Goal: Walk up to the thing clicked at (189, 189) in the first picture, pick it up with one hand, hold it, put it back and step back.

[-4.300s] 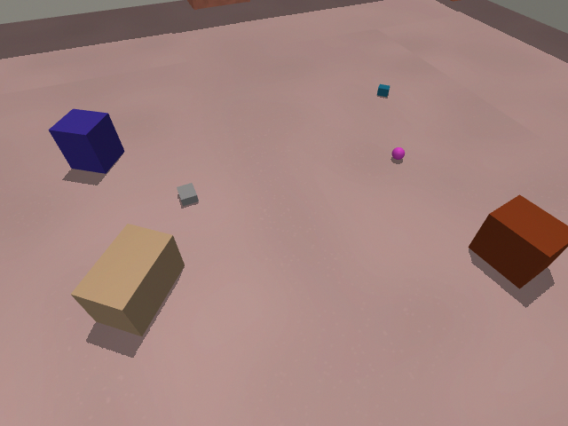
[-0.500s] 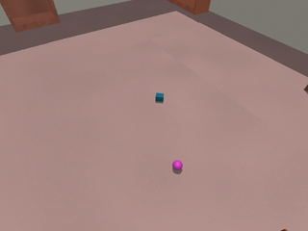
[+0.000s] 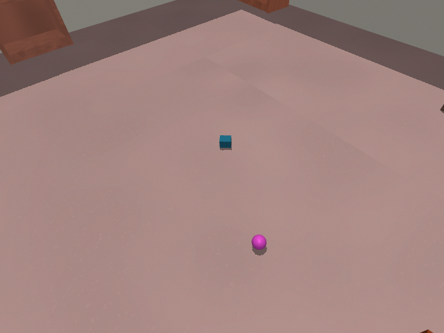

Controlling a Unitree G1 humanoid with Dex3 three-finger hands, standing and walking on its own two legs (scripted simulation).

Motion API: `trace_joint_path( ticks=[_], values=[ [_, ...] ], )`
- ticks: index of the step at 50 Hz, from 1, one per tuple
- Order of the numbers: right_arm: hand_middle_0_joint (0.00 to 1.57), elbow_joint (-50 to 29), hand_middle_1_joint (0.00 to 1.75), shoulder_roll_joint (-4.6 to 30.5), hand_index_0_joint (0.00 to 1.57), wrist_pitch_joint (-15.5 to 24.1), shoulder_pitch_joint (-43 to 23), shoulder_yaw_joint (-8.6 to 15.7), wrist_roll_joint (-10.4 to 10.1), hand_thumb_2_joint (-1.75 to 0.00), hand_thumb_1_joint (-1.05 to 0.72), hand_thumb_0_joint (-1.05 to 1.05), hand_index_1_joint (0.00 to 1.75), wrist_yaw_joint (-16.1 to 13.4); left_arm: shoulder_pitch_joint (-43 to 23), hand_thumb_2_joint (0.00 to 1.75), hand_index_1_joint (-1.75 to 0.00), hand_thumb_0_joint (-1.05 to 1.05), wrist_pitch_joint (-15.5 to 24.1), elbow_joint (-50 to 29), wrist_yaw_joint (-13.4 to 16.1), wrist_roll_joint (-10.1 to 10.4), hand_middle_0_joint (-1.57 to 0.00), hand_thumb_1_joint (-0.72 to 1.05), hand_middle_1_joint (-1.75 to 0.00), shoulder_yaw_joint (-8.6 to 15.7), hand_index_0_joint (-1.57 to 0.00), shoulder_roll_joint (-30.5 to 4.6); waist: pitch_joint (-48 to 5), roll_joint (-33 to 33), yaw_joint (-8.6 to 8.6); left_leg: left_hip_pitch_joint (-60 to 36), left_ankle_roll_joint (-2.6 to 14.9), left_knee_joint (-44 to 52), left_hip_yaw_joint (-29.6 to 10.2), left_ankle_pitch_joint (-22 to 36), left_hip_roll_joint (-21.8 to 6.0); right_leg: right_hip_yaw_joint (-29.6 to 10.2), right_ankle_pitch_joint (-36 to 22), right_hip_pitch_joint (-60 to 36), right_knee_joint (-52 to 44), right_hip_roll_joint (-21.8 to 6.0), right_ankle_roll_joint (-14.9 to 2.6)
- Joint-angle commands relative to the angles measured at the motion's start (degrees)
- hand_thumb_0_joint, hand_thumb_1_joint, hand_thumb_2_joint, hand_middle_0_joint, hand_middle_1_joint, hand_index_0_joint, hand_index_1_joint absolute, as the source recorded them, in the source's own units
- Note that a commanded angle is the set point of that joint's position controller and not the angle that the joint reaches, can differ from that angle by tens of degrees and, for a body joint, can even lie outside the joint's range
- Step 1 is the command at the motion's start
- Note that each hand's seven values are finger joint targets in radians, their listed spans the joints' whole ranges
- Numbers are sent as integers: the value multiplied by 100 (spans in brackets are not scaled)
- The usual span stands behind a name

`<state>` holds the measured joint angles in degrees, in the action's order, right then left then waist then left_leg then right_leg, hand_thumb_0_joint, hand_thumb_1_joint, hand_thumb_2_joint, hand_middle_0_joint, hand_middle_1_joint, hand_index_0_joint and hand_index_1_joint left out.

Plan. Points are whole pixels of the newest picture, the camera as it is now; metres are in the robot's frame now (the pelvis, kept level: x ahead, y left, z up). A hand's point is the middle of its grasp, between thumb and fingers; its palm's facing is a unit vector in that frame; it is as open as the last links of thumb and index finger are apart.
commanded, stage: walk up
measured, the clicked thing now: out of the picture +0.01 +0.87 -0.73
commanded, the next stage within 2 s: stand in 1.12 s
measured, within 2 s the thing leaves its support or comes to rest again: neither
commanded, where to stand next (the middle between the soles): +0.08 +0.01 m, yaw +1 degrees
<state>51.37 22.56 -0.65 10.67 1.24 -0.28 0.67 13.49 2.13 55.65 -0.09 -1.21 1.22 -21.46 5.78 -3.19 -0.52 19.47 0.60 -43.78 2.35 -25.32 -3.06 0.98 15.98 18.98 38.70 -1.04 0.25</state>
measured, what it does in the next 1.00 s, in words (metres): stands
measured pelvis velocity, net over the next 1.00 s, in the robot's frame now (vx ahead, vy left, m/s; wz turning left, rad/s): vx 0.04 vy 0.00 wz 0.01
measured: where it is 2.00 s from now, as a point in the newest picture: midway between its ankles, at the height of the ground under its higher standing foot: outside the picture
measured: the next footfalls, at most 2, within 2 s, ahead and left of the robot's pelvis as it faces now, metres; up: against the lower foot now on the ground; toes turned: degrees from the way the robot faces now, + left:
none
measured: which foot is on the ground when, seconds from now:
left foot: down 0.00-1.00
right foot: down 0.00-1.00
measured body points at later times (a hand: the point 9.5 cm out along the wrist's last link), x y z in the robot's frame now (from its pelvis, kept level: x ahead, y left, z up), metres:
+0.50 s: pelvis +0.01 +0.01 +0.02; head +0.02 +0.01 +0.47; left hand +0.11 +0.30 -0.11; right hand +0.06 -0.31 -0.10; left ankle +0.03 +0.13 -0.72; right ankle +0.06 -0.13 -0.72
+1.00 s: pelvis +0.04 +0.00 +0.03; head +0.04 +0.00 +0.48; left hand +0.11 +0.30 -0.10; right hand +0.14 -0.29 -0.10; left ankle +0.03 +0.13 -0.72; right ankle +0.06 -0.13 -0.72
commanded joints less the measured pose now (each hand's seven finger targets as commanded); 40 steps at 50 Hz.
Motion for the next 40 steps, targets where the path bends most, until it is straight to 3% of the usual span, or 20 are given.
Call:
trace_joint_path(
  ticks=[1,2,4,5,6,7,8,10,15,19,24,31,40],
  values=[
    [20,37,30,1064,20,121,126,257,-74,-90,-90,0,30,-62,-620,90,-30,0,103,-430,98,19,-20,90,-30,284,-20,-1494,-234,1387,171,-441,139,377,-214,-164,39,-1532,-66,483,-1828,-1243,-864],
    [20,165,30,1004,20,145,253,256,-65,-90,-90,0,30,-54,-747,90,-30,0,94,-402,96,17,-20,90,-30,269,-20,-1463,-406,1462,274,-599,132,909,-158,553,42,-1252,-151,293,-1652,-1095,-686],
    [20,320,30,1058,20,210,340,265,-12,-90,-90,0,30,-79,-786,90,-30,0,83,-360,76,62,-20,90,-30,224,-20,-1286,-894,1279,246,-1165,144,1527,-404,1493,-146,-998,-821,62,-1183,-929,-482],
    [20,302,30,1177,20,239,132,263,35,-90,-90,0,30,-86,-630,90,-30,0,69,-302,58,94,-20,90,-30,181,-20,-1171,-1083,995,143,-1255,236,1725,-745,1437,-354,-885,-810,54,-1108,-789,-347],
    [20,284,30,1198,20,257,-204,246,45,-90,-90,0,30,-77,-618,90,-30,0,43,-204,49,119,-20,90,-30,175,-20,-1146,-1034,872,16,-879,293,1877,-904,896,-458,-752,-194,-154,-1244,-613,-262],
    [20,333,30,1146,20,252,-378,204,34,-90,-90,0,30,-44,-662,90,-30,0,23,-126,39,115,-20,90,-30,188,-20,-1189,-831,891,-62,-547,279,1936,-833,282,-423,-792,671,-265,-1544,-605,-256],
    [20,418,30,1102,20,232,-406,172,48,-90,-90,0,30,-17,-788,90,-30,0,18,-75,35,96,-20,90,-30,190,-20,-1197,-589,868,-50,-336,232,2000,-733,96,-334,-898,1132,-312,-1752,-649,-263],
    [20,578,30,1086,20,222,-366,140,81,-90,-90,0,30,1,-968,90,-30,0,5,-10,26,75,-20,90,-30,200,-20,-1233,-283,698,12,-259,175,2201,-694,9,-274,-979,1402,-121,-1866,-674,-293],
    [20,813,30,1101,20,306,-551,90,99,-90,-90,0,30,12,-914,90,-30,0,13,264,-1,105,-20,90,-30,159,-20,-1116,-380,166,-91,-210,170,2655,-897,156,-453,-697,415,-674,-1813,-519,-265],
    [20,950,30,1102,20,320,-605,77,96,-90,-90,0,30,-14,-1045,90,-30,0,2,424,-11,109,-20,90,-30,145,-20,-1111,-414,84,-65,-283,145,2796,-848,366,-471,-628,54,-870,-1940,-506,-220],
    [20,1078,30,1075,20,339,-592,79,74,-90,-90,0,30,-49,-1167,90,-30,0,8,592,-13,125,-20,90,-30,111,-20,-1061,-760,72,-3,-698,103,2733,-716,1399,-503,-544,-871,-1210,-1945,-575,-174],
    [20,1137,30,1060,20,291,-679,119,58,-90,-90,0,30,-75,-1238,90,-30,0,1,753,10,114,-20,90,-30,86,-20,-1059,-909,281,74,-1140,103,2655,-573,2005,-492,-482,-1358,-1239,-2069,-661,-124],
    [20,1166,30,1005,20,224,-883,145,39,-90,-90,0,30,-75,-1229,90,-30,0,5,876,38,104,-20,90,-30,82,-20,-1002,-713,400,64,-1375,60,2711,-522,2158,-468,-453,-1345,-1069,-2260,-658,-54]
  ],
)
